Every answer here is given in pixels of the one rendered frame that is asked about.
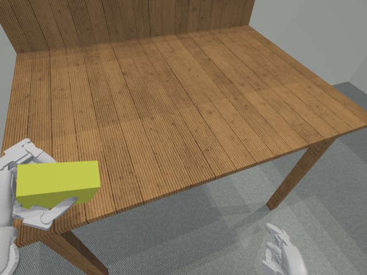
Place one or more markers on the table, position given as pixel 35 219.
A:
pixel 167 95

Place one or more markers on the left robot hand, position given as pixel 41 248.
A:
pixel 39 217

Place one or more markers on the sponge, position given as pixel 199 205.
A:
pixel 48 184

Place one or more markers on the right robot hand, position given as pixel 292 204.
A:
pixel 288 261

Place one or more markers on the robot left forearm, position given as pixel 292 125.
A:
pixel 10 255

